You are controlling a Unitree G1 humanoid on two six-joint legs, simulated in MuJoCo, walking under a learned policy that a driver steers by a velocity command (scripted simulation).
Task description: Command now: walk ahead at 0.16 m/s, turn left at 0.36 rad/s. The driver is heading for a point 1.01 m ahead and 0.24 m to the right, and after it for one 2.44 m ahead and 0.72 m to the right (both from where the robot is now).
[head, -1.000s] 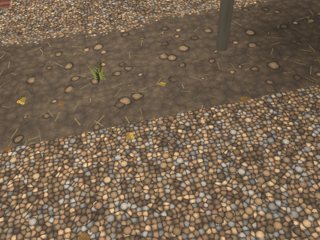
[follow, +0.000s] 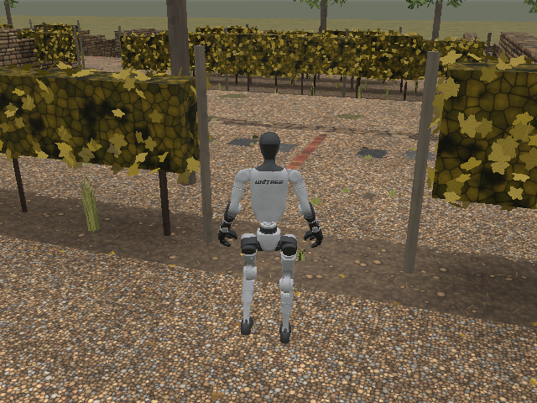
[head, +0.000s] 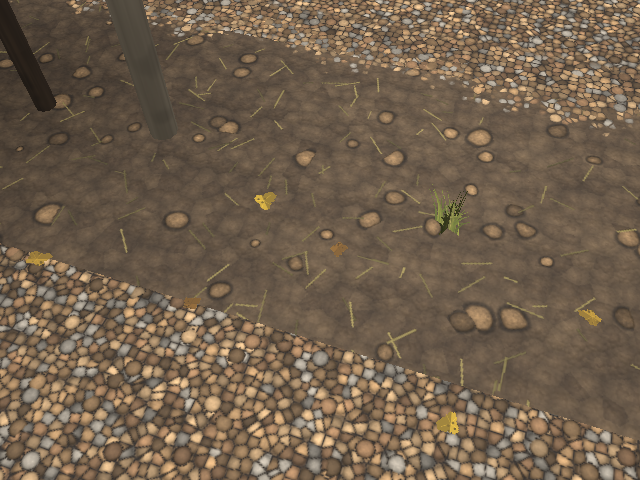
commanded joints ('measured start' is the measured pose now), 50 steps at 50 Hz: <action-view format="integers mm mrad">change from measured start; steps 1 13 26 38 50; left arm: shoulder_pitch -55 58 13 298 325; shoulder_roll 163 98 169 274 152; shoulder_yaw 40 -15 23 67 37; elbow -37 50 35 40 24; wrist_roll -11 1 -23 -2 -31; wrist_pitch -3 40 91 43 22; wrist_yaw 7 -2 27 -4 40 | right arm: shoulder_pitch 81 -46 -86 -306 -316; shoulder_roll -11 -51 -71 -33 2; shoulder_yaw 5 10 -24 -26 -22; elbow -57 -113 -31 -96 -42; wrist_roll -11 -43 -26 29 -4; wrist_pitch -3 -5 -7 -76 -137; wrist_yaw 5 12 -20 -2 47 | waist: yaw -34 -14 -24 121 73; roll -137 131 -44 -271 -159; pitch -183 -265 -113 40 -24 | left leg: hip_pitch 90 532 400 -366 -154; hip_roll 34 297 107 -24 -18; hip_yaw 0 -303 25 -2 18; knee -153 -688 -615 19 -434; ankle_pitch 130 709 281 -182 447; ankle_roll -3 350 163 67 16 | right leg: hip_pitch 98 -106 -114 194 241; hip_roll -275 -72 -83 -364 -164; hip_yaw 139 69 154 916 387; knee -112 294 163 -298 -196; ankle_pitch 642 -407 83 -739 47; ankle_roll -211 100 11 -309 -144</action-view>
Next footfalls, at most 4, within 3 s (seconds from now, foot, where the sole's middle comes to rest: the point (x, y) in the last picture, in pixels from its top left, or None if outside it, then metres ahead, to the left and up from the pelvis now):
0.20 left None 0.16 0.14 -0.78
1.22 left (343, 446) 0.49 0.01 -0.78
1.68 right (518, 404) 0.58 -0.36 -0.78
2.20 left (442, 262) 0.94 -0.24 -0.78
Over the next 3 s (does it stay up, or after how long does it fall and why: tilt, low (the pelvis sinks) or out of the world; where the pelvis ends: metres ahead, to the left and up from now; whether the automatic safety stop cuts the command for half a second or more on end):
stays up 1.18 -0.36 0.01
